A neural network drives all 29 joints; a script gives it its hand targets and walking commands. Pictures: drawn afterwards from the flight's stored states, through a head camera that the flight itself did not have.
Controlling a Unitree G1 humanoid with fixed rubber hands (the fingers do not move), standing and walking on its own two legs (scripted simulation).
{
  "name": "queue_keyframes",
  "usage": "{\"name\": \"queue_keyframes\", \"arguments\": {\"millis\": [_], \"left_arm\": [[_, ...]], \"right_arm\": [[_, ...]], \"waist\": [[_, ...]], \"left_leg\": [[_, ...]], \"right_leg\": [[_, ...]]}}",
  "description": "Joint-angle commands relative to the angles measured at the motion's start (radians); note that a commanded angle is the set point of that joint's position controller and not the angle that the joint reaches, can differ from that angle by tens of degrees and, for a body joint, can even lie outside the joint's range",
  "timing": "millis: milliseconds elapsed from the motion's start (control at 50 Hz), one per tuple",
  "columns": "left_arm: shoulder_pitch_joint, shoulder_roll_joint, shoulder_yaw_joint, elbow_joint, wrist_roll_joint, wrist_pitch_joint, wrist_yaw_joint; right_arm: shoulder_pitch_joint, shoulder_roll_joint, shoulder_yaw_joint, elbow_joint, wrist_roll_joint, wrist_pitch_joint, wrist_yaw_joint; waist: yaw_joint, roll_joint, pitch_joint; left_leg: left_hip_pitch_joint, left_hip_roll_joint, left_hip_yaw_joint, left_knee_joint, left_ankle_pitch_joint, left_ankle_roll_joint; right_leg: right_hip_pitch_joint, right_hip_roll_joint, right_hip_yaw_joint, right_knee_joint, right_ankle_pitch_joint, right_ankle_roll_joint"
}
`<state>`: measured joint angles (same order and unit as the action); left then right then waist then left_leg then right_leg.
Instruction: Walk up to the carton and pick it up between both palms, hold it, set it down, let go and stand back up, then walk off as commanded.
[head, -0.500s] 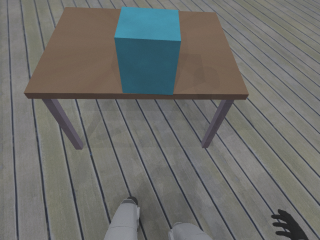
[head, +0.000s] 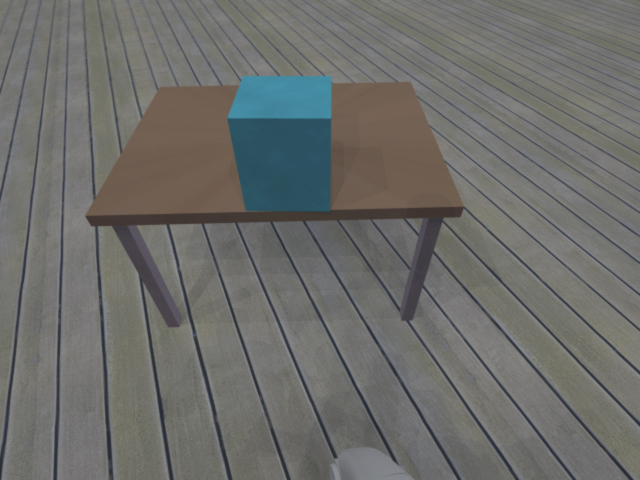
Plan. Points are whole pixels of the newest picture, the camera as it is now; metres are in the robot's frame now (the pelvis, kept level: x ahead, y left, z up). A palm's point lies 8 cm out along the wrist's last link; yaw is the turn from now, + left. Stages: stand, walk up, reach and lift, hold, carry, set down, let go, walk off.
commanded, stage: walk off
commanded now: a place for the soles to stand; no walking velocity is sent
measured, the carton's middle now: (287, 145) +0.87 +0.02 -0.04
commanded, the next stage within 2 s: stand in 0.52 s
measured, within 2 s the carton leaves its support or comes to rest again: neither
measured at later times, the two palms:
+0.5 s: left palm out of the picture +0.10 +0.29 -0.05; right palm out of the picture +0.12 -0.37 -0.09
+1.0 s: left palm out of the picture +0.14 +0.32 -0.08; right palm (550, 403) +0.23 -0.32 -0.07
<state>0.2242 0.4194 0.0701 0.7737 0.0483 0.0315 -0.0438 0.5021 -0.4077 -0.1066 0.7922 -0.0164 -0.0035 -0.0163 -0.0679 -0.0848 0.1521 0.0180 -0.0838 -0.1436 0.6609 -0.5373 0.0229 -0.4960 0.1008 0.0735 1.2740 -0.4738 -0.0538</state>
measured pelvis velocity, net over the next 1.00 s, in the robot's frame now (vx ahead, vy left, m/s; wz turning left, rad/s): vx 0.08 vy -0.01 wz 0.05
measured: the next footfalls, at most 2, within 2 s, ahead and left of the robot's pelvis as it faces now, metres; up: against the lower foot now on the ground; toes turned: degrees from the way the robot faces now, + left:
left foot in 0.60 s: +0.17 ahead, +0.15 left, +0.00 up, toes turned -4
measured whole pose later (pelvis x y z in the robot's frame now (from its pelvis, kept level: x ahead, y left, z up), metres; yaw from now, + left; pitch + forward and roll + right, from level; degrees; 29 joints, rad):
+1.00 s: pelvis +0.08 -0.01 +0.01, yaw +3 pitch -1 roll -1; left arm 0.28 0.42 0.07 0.77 0.03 -0.07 0.00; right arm 0.16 -0.42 -0.06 0.79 -0.02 -0.03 0.00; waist 0.02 0.01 0.10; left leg -0.41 0.01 -0.15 0.71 -0.29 -0.06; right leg -0.34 0.03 -0.01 0.71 -0.36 -0.04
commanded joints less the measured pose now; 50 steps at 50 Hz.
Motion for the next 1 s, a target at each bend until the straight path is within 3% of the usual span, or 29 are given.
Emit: {"name": "queue_keyframes", "arguments": {"millis": [0,20,40,60,80,100,120,140,160,180,240,300,340,400,460,500,520,560,580,600,620,640,660,680,740,780,860,900,980], "left_arm": [[-0.083,0.228,0.098,-0.191,-0.002,-0.069,-0.024],[-0.036,0.218,0.098,-0.179,-0.011,-0.077,-0.026],[0.032,0.219,0.106,-0.128,-0.013,-0.089,-0.012],[0.230,0.230,0.124,-0.062,-0.017,-0.098,0.001],[0.367,0.265,0.142,-0.030,-0.017,-0.104,0.027],[0.377,0.348,0.144,-0.079,-0.008,-0.121,0.050],[0.305,0.365,0.133,-0.049,-0.013,-0.121,0.056],[0.226,0.334,0.120,-0.087,-0.015,-0.111,0.052],[0.166,0.307,0.114,-0.074,-0.006,-0.118,0.053],[0.142,0.294,0.100,-0.053,-0.005,-0.129,0.060],[0.136,0.264,0.088,-0.059,-0.005,-0.140,0.064],[0.099,0.253,0.083,-0.073,-0.009,-0.135,0.071],[0.074,0.246,0.072,-0.080,-0.019,-0.137,0.077],[0.076,0.259,0.077,-0.056,-0.014,-0.129,0.072],[0.084,0.235,0.072,-0.034,-0.020,-0.129,0.070],[0.043,0.218,0.068,-0.054,-0.023,-0.115,0.064],[-0.002,0.219,0.066,-0.061,-0.017,-0.108,0.056],[0.001,0.208,0.050,-0.068,-0.026,-0.099,0.056],[0.016,0.201,0.041,-0.065,-0.033,-0.102,0.061],[0.011,0.160,0.024,-0.074,-0.047,-0.103,0.055],[0.031,0.120,0.017,-0.045,-0.057,-0.094,0.056],[0.061,0.136,0.019,-0.044,-0.053,-0.088,0.057],[0.078,0.155,0.029,-0.044,-0.045,-0.087,0.056],[0.095,0.144,0.026,-0.018,-0.046,-0.096,0.051],[0.059,0.217,0.044,-0.048,-0.037,-0.115,0.053],[0.041,0.224,0.036,-0.036,-0.035,-0.116,0.056],[0.006,0.201,0.024,-0.029,-0.040,-0.110,0.052],[0.012,0.192,0.021,-0.028,-0.044,-0.109,0.051],[0.010,0.197,0.017,-0.002,-0.041,-0.112,0.047]], "right_arm": [[-0.139,-0.317,-0.042,-0.087,-0.005,-0.085,-0.008],[-0.092,-0.304,-0.044,-0.081,-0.009,-0.074,-0.001],[-0.067,-0.303,-0.045,-0.050,-0.018,-0.065,0.008],[-0.114,-0.272,-0.038,-0.066,-0.024,-0.054,0.015],[-0.061,-0.187,-0.015,-0.042,-0.034,-0.046,0.011],[-0.035,-0.143,-0.001,-0.088,-0.019,-0.047,0.015],[-0.051,-0.223,-0.017,-0.075,-0.014,-0.044,0.013],[-0.057,-0.268,-0.034,-0.064,-0.006,-0.043,0.013],[-0.052,-0.264,-0.040,-0.053,0.008,-0.045,0.025],[-0.056,-0.233,-0.022,-0.057,0.014,-0.042,0.033],[-0.050,-0.239,-0.036,-0.049,-0.011,-0.035,0.034],[-0.120,-0.230,-0.032,-0.051,-0.015,-0.016,0.033],[-0.154,-0.235,-0.037,-0.037,-0.014,-0.006,0.034],[-0.169,-0.221,-0.028,-0.015,0.002,0.003,0.024],[-0.175,-0.196,-0.018,-0.007,-0.005,-0.002,0.024],[-0.142,-0.176,-0.017,-0.006,0.002,-0.013,0.015],[-0.147,-0.195,-0.025,0.011,0.001,-0.024,0.012],[-0.138,-0.199,-0.026,-0.005,-0.010,-0.039,0.005],[-0.137,-0.209,-0.028,-0.017,-0.017,-0.049,0.002],[-0.161,-0.230,-0.026,-0.032,-0.023,-0.063,0.001],[-0.220,-0.254,-0.015,-0.032,-0.014,-0.066,0.003],[-0.234,-0.245,-0.012,-0.048,-0.004,-0.064,0.011],[-0.241,-0.237,-0.002,-0.057,0.003,-0.059,0.013],[-0.274,-0.223,0.000,-0.048,-0.001,-0.053,0.015],[-0.278,-0.169,0.008,-0.056,0.003,-0.044,0.015],[-0.271,-0.168,0.009,-0.038,0.007,-0.042,0.017],[-0.304,-0.193,0.005,-0.021,0.017,-0.045,0.016],[-0.302,-0.204,0.006,-0.022,0.009,-0.050,0.016],[-0.363,-0.195,0.009,-0.014,0.024,-0.038,0.018]], "waist": [[0.058,0.176,0.154],[0.071,0.255,0.050],[0.091,0.202,-0.023],[0.191,0.157,-0.101],[0.236,0.030,-0.189],[0.210,-0.174,-0.252],[0.145,-0.028,-0.157],[0.105,0.096,-0.100],[0.079,0.133,-0.044],[0.073,0.060,-0.024],[0.061,0.102,-0.087],[0.063,0.057,-0.102],[0.063,0.123,-0.067],[0.067,0.018,-0.049],[0.069,0.033,-0.123],[0.069,-0.102,-0.190],[0.064,-0.108,-0.171],[0.048,-0.001,-0.174],[0.038,0.039,-0.200],[0.036,0.136,-0.240],[0.074,0.232,-0.252],[0.087,0.208,-0.240],[0.095,0.155,-0.211],[0.105,0.196,-0.205],[0.082,0.104,-0.253],[0.059,0.109,-0.244],[0.056,0.084,-0.259],[0.065,0.165,-0.280],[0.068,0.074,-0.266]], "left_leg": [[-0.284,0.318,-0.356,-0.276,0.123,0.211],[-0.225,0.288,-0.270,-0.198,0.271,0.198],[-0.277,0.260,-0.211,-0.092,0.311,0.193],[-0.517,0.185,-0.066,0.155,0.270,0.133],[-0.637,0.041,0.003,0.421,0.133,0.084],[-0.805,-0.051,-0.032,0.621,-0.081,0.039],[-0.779,-0.025,-0.114,0.678,0.023,0.058],[-0.680,0.010,-0.105,0.691,0.037,0.067],[-0.676,0.046,-0.041,0.620,0.064,0.064],[-0.716,0.070,-0.010,0.568,0.075,0.052],[-0.686,0.075,-0.006,0.466,0.078,0.025],[-0.662,0.104,-0.007,0.422,0.164,0.009],[-0.660,0.102,-0.010,0.366,0.241,-0.003],[-0.616,0.101,-0.029,0.285,0.231,-0.009],[-0.545,0.121,0.042,0.174,0.227,-0.004],[-0.436,0.116,0.079,0.061,0.207,0.004],[-0.379,0.123,0.088,0.008,0.225,0.002],[-0.230,0.120,0.097,-0.126,0.273,0.022],[-0.156,0.150,0.014,-0.200,0.300,0.034],[-0.110,0.233,-0.144,-0.228,0.263,0.066],[-0.188,0.349,-0.343,-0.278,0.207,0.140],[-0.248,0.379,-0.388,-0.256,0.180,0.197],[-0.280,0.340,-0.317,-0.242,0.187,0.179],[-0.324,0.276,-0.188,-0.185,0.246,0.146],[-0.328,0.143,0.015,0.015,0.382,0.039],[-0.329,0.149,-0.004,-0.005,0.319,0.039],[-0.238,0.172,-0.044,-0.047,0.398,0.053],[-0.224,0.195,-0.087,-0.080,0.419,0.069],[-0.259,0.173,-0.058,-0.075,0.297,0.060]], "right_leg": [[-0.107,-0.175,0.131,-0.330,0.002,0.021],[0.013,-0.174,0.069,-0.486,-0.069,0.017],[0.176,-0.118,-0.030,-0.602,-0.109,0.024],[0.529,-0.115,-0.010,-0.757,0.009,0.023],[0.692,-0.149,0.092,-0.776,-0.016,0.063],[0.743,-0.406,0.595,-0.918,-0.187,0.020],[0.500,-0.488,0.831,-1.061,-0.378,-0.046],[0.323,-0.460,0.762,-1.095,-0.445,-0.012],[0.280,-0.398,0.590,-1.045,-0.436,-0.001],[0.313,-0.340,0.502,-1.026,-0.352,-0.003],[0.304,-0.337,0.474,-0.975,-0.254,-0.042],[0.247,-0.336,0.417,-0.985,-0.293,-0.079],[0.252,-0.326,0.396,-1.008,-0.319,-0.030],[0.206,-0.312,0.409,-1.042,-0.368,0.024],[0.265,-0.294,0.335,-0.948,-0.143,0.002],[0.273,-0.270,0.287,-0.886,-0.027,-0.021],[0.225,-0.274,0.254,-0.864,-0.005,-0.048],[0.143,-0.268,0.189,-0.766,0.134,-0.060],[0.125,-0.276,0.177,-0.713,0.230,-0.039],[0.057,-0.216,0.129,-0.666,0.209,-0.015],[0.070,-0.110,0.028,-0.561,0.125,0.016],[0.110,-0.094,-0.008,-0.508,0.000,0.010],[0.147,-0.093,-0.022,-0.564,-0.009,0.009],[0.210,-0.112,-0.005,-0.635,0.071,0.005],[0.260,-0.239,0.220,-0.783,0.150,-0.054],[0.249,-0.277,0.232,-0.757,0.261,-0.064],[0.203,-0.206,0.124,-0.737,0.314,-0.040],[0.191,-0.189,0.112,-0.716,0.294,-0.030],[0.198,-0.189,0.113,-0.787,0.155,-0.030]]}}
